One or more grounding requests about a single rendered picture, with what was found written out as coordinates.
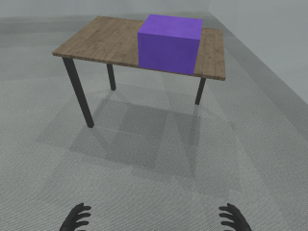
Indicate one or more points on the right robot hand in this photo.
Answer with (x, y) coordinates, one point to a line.
(239, 223)

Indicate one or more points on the table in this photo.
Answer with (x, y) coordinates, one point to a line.
(113, 40)

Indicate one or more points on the carton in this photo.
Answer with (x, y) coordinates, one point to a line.
(169, 43)

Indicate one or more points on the left robot hand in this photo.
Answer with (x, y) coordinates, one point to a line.
(70, 223)

